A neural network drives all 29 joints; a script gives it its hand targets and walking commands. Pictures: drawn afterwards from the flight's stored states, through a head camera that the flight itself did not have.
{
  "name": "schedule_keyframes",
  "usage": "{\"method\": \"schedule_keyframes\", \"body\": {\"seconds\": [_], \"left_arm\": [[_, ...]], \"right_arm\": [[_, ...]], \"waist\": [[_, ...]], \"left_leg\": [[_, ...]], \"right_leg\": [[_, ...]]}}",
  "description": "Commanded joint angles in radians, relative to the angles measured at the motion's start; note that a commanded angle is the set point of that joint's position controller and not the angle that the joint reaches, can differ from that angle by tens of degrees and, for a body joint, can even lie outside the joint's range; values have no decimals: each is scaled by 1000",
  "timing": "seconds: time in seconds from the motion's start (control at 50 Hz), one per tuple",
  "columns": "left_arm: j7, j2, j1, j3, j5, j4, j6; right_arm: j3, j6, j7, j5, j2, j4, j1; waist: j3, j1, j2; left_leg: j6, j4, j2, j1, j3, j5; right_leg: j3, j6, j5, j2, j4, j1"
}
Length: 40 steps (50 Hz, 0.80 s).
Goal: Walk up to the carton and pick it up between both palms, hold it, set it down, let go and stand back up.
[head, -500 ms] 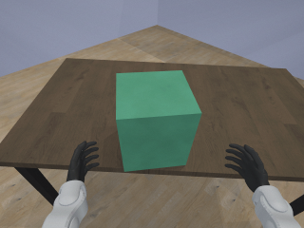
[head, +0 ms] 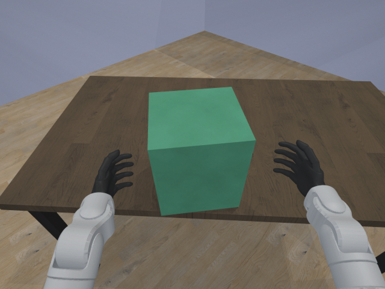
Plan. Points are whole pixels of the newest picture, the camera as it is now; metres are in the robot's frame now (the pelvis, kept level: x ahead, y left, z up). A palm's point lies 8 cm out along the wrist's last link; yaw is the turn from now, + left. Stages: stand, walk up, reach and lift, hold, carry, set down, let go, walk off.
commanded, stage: reach and lift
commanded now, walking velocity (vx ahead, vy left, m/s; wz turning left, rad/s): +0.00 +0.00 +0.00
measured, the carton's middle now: (195, 152) +0.46 +0.03 +0.04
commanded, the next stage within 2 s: none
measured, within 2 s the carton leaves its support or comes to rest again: neither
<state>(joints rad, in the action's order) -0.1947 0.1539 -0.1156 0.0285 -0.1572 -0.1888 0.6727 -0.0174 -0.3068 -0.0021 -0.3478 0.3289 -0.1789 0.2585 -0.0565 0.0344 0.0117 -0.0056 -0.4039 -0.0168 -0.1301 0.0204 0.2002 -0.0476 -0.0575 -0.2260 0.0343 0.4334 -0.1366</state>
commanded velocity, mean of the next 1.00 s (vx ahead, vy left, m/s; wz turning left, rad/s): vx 0.00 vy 0.00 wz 0.00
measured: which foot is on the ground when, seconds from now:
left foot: down 0.00-1.00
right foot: down 0.00-1.00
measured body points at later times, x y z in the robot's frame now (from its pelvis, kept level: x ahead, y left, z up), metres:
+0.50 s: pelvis +0.00 +0.00 +0.00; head +0.03 -0.01 +0.45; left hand +0.36 +0.21 +0.13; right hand +0.42 -0.18 +0.13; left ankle +0.02 +0.12 -0.74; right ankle +0.01 -0.08 -0.74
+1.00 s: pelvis +0.01 +0.00 +0.00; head +0.04 -0.01 +0.45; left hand +0.41 +0.22 +0.16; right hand +0.48 -0.17 +0.17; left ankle +0.02 +0.12 -0.74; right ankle +0.01 -0.08 -0.74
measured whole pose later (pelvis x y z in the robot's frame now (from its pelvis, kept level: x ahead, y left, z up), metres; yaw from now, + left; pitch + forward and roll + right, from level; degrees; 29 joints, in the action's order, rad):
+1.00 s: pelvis +0.01 +0.00 +0.00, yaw +0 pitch +6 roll +1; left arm -0.19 0.27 -0.75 0.07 -0.21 0.37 0.68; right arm 0.00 -0.35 -0.01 -0.40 0.39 -0.78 0.94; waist 0.03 0.09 0.01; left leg -0.01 -0.40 -0.02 -0.32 0.02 0.18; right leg -0.05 -0.06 -0.21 0.03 0.43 -0.32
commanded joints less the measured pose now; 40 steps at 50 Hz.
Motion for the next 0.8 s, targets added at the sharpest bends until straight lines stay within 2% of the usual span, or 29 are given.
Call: {"method": "schedule_keyframes", "body": {"seconds": [0.0, 0.02, 0.04, 0.06, 0.08, 0.12, 0.16, 0.18, 0.2, 0.22, 0.26, 0.28, 0.32, 0.36, 0.38, 0.4, 0.42, 0.44, 0.46, 0.48, 0.5, 0.52, 0.62, 0.64, 0.68, 0.7, 0.72, 0.74, 0.78], "left_arm": [[-9, 123, -472, 197, 16, -118, -5], [-8, 145, -547, 201, 5, -56, -4], [-12, 148, -540, 214, 12, -36, -1], [-19, 150, -558, 213, 4, -83, -7], [-19, 151, -602, 210, 3, -46, -9], [-15, 153, -595, 213, -6, -47, -18], [-12, 165, -644, 205, -5, -20, -13], [-14, 162, -647, 211, -1, 9, -12], [-8, 155, -660, 205, 4, 29, -8], [-9, 160, -677, 213, 11, 37, -9], [-6, 175, -698, 207, -5, -15, -10], [1, 164, -681, 188, -19, -31, -14], [6, 193, -740, 208, -3, 7, -12], [7, 199, -770, 204, -8, 29, -11], [4, 209, -753, 224, -1, 35, -8], [8, 203, -787, 216, 0, 15, -8], [9, 207, -785, 222, -13, 41, -8], [7, 223, -827, 222, -7, 24, -3], [7, 216, -809, 222, -3, 64, -3], [12, 223, -867, 211, -13, 105, -5], [6, 224, -887, 205, -13, 78, -5], [7, 242, -883, 220, -22, 87, -12], [6, 264, -967, 215, -17, 197, -4], [3, 262, -1000, 209, -18, 193, -10], [1, 270, -1015, 208, -30, 246, -17], [-5, 280, -1053, 195, -36, 224, -17], [-1, 267, -1041, 201, -27, 269, -18], [0, 269, -1044, 190, -40, 280, -21], [-3, 303, -1152, 196, -53, 356, -31]], "right_arm": [[-73, 1, -9, -15, 302, -11, 436], [-70, -6, -6, -7, 291, -35, 498], [-73, -9, -11, -16, 307, -53, 515], [-61, -7, -11, -18, 294, -36, 514], [-67, -7, -11, -14, 297, -56, 556], [-53, 2, -11, -23, 307, -24, 568], [-67, 1, -3, -26, 326, -63, 613], [-53, -1, -6, -32, 326, -102, 635], [-65, -5, -6, -16, 324, -130, 631], [-52, -5, -7, -18, 314, -127, 649], [-59, 11, -1, -37, 341, -62, 693], [-62, 15, 2, -35, 335, -70, 675], [-64, 18, 4, -32, 355, -97, 723], [-57, 15, -3, -47, 365, -146, 753], [-51, 15, 0, -48, 359, -147, 751], [-44, 15, 5, -49, 351, -147, 772], [-45, 5, 4, -57, 360, -168, 798], [-52, 11, 6, -54, 373, -172, 808], [-37, 11, -1, -56, 363, -212, 804], [-63, 8, -1, -49, 383, -225, 865], [-63, 11, -4, -56, 371, -219, 875], [-49, 13, -4, -53, 362, -195, 894], [-23, -4, -17, -82, 379, -323, 979], [-37, -4, -16, -75, 375, -334, 1005], [-18, -3, -22, -70, 376, -370, 1025], [-32, -4, -21, -80, 391, -362, 1046], [-29, -8, -23, -71, 384, -420, 1056], [-22, -2, -26, -83, 391, -392, 1065], [-33, -7, -27, -65, 399, -444, 1171]], "waist": [[209, 44, -41], [218, 49, -57], [203, 64, -64], [244, 66, -59], [265, 67, -48], [331, 65, -109], [352, 47, -80], [349, 68, -59], [367, 53, -59], [368, 69, -65], [457, 62, -60], [494, 39, -72], [534, 55, -74], [525, 61, -36], [521, 75, -67], [540, 60, -58], [535, 70, -61], [574, 59, -52], [545, 73, -65], [545, 59, -62], [572, 60, -51], [601, 81, -72], [593, 92, -49], [595, 80, -37], [603, 89, -65], [624, 74, -52], [590, 83, -56], [630, 86, -68], [634, 97, -75]], "left_leg": [[-1, 135, 41, -15, -35, -189], [7, 133, 36, -54, -45, -122], [8, 144, 39, -70, -39, -111], [5, 134, 37, -69, -45, -148], [3, 132, 37, -76, -43, -132], [8, 118, 36, -62, -41, -208], [5, 105, 28, -58, -39, -216], [-4, 105, 32, -47, -38, -238], [-4, 101, 33, -37, -38, -237], [-1, 98, 33, -51, -34, -247], [-8, 72, 29, -19, -38, -320], [-9, 59, 29, 9, -31, -356], [-13, 51, 29, 4, -31, -392], [-25, 43, 30, 6, -28, -422], [-18, 42, 29, -7, -28, -418], [-20, 43, 26, -1, -33, -431], [-19, 45, 28, -14, -31, -420], [-24, 33, 30, 12, -32, -441], [-24, 38, 30, -2, -32, -429], [-21, 44, 32, -12, -32, -388], [-25, 41, 32, -9, -25, -391], [-17, 35, 29, -32, -32, -416], [-26, 31, 36, -23, -27, -422], [-25, 37, 33, -25, -21, -396], [-21, 33, 37, -44, -24, -389], [-28, 29, 39, -25, -19, -399], [-27, 31, 39, -27, -23, -410], [-26, 26, 43, -19, -19, -414], [-17, 29, 40, -67, -22, -337]], "right_leg": [[107, 32, 152, 0, -152, 69], [110, 40, 98, -7, -151, 66], [114, 37, 87, -11, -150, 76], [118, 48, 130, -12, -140, 92], [119, 47, 119, -14, -138, 81], [112, 58, 211, -10, -124, 133], [114, 60, 246, -9, -115, 128], [99, 57, 253, -4, -111, 113], [97, 58, 252, -4, -113, 111], [95, 55, 261, -2, -109, 119], [94, 60, 356, 3, -98, 150], [88, 65, 414, 6, -87, 162], [85, 69, 443, 10, -80, 173], [80, 62, 425, 13, -85, 134], [85, 63, 442, 12, -83, 163], [84, 72, 487, 5, -78, 175], [89, 68, 470, 3, -82, 163], [82, 69, 500, 9, -72, 164], [84, 70, 485, 6, -78, 160], [81, 69, 432, 9, -86, 132], [78, 64, 432, 8, -80, 143], [89, 67, 472, 6, -74, 173], [78, 58, 437, 13, -76, 138], [76, 56, 414, 8, -78, 113], [77, 60, 420, 11, -72, 119], [69, 53, 420, 12, -70, 119], [73, 56, 421, 12, -79, 95], [67, 53, 429, 17, -74, 101], [70, 55, 353, 13, -74, 78]]}}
